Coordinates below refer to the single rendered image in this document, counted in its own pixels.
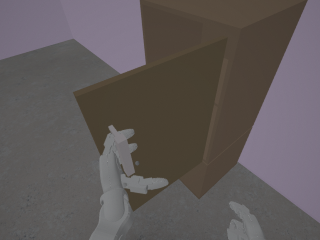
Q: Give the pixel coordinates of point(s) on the cupboard door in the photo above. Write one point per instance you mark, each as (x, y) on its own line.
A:
(169, 104)

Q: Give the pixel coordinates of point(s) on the right robot hand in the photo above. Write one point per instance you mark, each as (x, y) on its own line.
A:
(249, 228)

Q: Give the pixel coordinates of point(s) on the robot left forearm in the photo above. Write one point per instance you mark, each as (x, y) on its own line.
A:
(115, 217)

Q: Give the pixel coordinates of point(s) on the left robot hand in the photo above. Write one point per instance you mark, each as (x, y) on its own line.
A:
(110, 169)

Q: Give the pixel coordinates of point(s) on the handle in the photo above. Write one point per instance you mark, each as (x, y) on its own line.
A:
(122, 146)

